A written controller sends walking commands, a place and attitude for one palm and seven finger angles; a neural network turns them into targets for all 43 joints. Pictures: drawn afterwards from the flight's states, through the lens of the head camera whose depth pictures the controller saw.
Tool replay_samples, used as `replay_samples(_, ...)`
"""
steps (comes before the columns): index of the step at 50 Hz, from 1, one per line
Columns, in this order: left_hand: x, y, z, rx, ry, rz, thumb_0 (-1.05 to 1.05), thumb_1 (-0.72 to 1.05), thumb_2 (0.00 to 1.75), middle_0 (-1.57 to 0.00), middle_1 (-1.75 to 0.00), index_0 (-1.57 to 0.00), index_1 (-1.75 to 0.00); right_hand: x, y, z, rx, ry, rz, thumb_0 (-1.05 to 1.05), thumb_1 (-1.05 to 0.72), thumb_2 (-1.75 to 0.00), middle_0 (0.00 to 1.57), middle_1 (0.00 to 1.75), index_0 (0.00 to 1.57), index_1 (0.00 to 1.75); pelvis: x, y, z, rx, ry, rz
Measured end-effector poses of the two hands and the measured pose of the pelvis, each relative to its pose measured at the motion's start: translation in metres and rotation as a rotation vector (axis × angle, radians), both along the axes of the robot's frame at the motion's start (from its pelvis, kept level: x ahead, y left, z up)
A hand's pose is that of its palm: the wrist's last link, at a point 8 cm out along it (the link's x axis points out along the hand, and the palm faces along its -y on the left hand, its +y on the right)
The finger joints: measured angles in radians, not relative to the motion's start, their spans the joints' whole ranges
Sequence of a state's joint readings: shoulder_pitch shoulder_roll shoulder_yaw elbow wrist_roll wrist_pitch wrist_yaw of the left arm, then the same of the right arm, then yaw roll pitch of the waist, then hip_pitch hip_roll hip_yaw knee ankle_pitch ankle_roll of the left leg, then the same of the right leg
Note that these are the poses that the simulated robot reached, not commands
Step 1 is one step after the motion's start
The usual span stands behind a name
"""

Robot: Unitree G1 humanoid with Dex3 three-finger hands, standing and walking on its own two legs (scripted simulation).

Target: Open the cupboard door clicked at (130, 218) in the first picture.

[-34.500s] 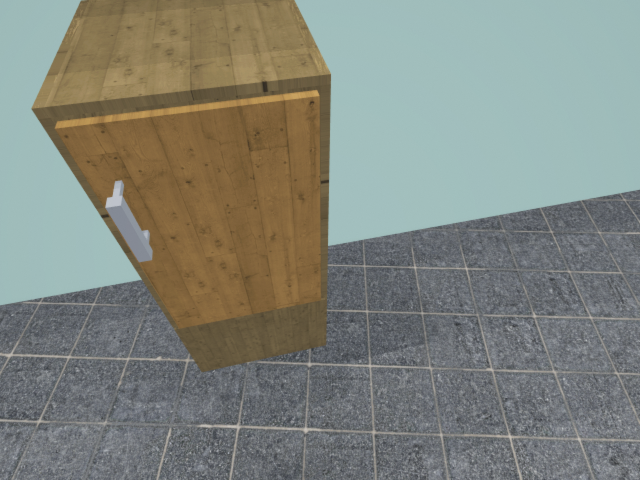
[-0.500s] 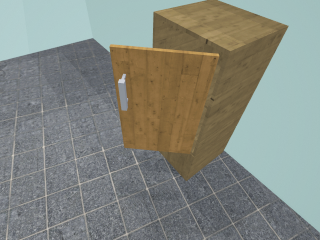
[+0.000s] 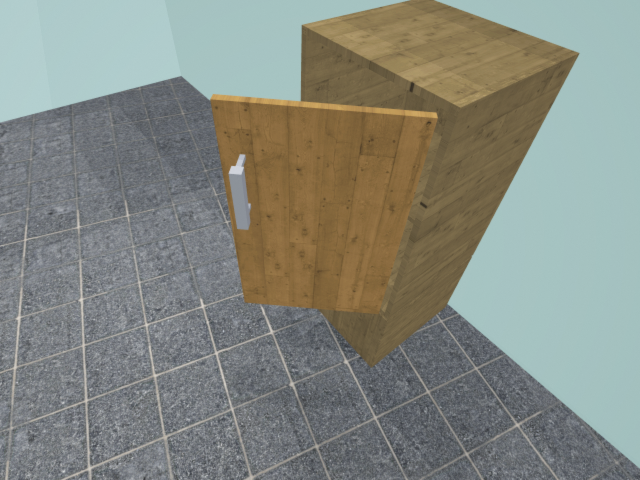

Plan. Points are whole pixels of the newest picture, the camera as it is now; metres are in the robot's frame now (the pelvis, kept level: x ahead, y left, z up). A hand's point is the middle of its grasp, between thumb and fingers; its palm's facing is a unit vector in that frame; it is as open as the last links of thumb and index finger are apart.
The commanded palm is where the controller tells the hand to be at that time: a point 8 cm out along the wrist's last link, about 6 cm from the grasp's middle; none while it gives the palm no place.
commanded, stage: shuffle to correct the standing spot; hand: left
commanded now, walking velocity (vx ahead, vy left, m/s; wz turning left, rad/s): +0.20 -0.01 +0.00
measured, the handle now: (242, 192) +0.60 +0.18 -0.01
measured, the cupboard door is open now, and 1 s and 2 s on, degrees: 47 47 47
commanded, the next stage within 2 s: come to a stop and stand still in 0.04 s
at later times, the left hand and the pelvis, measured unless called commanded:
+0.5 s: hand out of the picture +0.06 +0.17 -0.17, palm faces +0.02 -0.98 -0.22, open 7.3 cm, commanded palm none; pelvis +0.05 -0.01 +0.00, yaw -1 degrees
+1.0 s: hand out of the picture -0.01 +0.16 -0.17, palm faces +0.02 -0.98 -0.17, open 7.3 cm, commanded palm none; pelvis -0.01 -0.01 +0.01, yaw +0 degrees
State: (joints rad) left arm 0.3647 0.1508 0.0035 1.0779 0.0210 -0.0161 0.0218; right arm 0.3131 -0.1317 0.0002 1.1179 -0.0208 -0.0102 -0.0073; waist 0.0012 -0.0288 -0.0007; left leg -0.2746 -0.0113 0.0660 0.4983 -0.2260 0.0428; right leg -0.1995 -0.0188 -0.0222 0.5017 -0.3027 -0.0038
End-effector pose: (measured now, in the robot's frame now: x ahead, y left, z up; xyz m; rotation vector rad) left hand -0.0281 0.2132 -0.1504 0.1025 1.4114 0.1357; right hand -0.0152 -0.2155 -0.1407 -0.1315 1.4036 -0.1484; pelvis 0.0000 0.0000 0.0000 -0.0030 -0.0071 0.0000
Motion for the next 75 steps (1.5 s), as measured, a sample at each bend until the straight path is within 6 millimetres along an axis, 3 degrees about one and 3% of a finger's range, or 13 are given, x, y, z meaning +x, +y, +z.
replay_samples(9,0.004,-0.002,-0.004,-0.009,0.068,0.037,0.0,0.9,0.9,-0.19,-0.29,-0.2,-0.3,0.027,0.001,-0.007,0.001,0.008,-0.006,0.01,-0.91,-0.9,0.2,0.3,0.2,0.3,0.036,0.001,-0.007,0.001,0.011,-0.006)
replay_samples(16,0.034,-0.009,-0.003,0.005,0.082,0.035,0.0,0.9,0.9,-0.19,-0.29,-0.2,-0.3,0.056,0.003,-0.008,-0.016,-0.001,-0.009,0.01,-0.92,-0.9,0.2,0.3,0.2,0.3,0.057,-0.001,-0.006,0.011,0.006,-0.011)
replay_samples(23,0.076,-0.005,0.011,0.053,-0.015,-0.007,0.01,0.92,0.9,-0.2,-0.3,-0.2,-0.3,0.071,-0.015,0.0,-0.031,-0.033,-0.031,0.02,-0.93,-0.9,0.2,0.3,0.21,0.3,0.051,-0.007,0.004,0.017,0.014,-0.022)
replay_samples(32,0.094,0.01,0.011,0.101,-0.127,-0.049,0.01,0.91,0.9,-0.19,-0.3,-0.2,-0.3,0.075,-0.028,-0.005,-0.033,-0.114,-0.016,0.01,-0.91,-0.9,0.2,0.3,0.2,0.3,0.027,-0.014,-0.003,0.019,0.001,-0.026)
replay_samples(39,0.079,0.001,0.014,0.064,-0.159,-0.05,0.0,0.91,0.9,-0.19,-0.29,-0.2,-0.3,0.059,-0.026,0.002,-0.023,-0.122,0.01,0.0,-0.92,-0.9,0.2,0.3,0.2,0.3,0.009,-0.014,0.003,0.011,-0.018,-0.016)
replay_samples(53,-0.009,-0.007,0.007,0.01,0.028,-0.004,0.0,0.91,0.9,-0.19,-0.3,-0.2,-0.3,-0.008,-0.013,0.006,-0.01,0.026,0.006,0.0,-0.91,-0.9,0.2,0.3,0.2,0.3,-0.006,-0.01,0.007,0.002,-0.01,-0.002)
replay_samples(59,-0.032,-0.013,0.006,-0.012,0.083,0.012,0.0,0.91,0.9,-0.19,-0.29,-0.2,-0.3,-0.022,-0.002,0.005,0.004,0.06,-0.007,0.01,-0.91,-0.9,0.2,0.3,0.2,0.3,-0.008,-0.007,0.007,0.0,-0.012,-0.003)
replay_samples(65,-0.035,-0.01,0.002,-0.006,0.07,-0.004,0.0,0.9,0.9,-0.2,-0.3,-0.2,-0.3,-0.012,0.007,-0.003,0.009,-0.006,0.014,0.01,-0.91,-0.9,0.2,0.3,0.2,0.3,-0.015,0.003,0.0,-0.021,-0.018,0.005)
replay_samples(75,-0.005,0.015,-0.001,0.024,-0.067,0.001,0.0,0.9,0.9,-0.19,-0.3,-0.2,-0.3,0.003,0.006,-0.002,-0.023,-0.099,0.026,0.02,-0.93,-0.9,0.2,0.3,0.2,0.3,-0.023,0.015,-0.004,-0.01,-0.023,0.012)
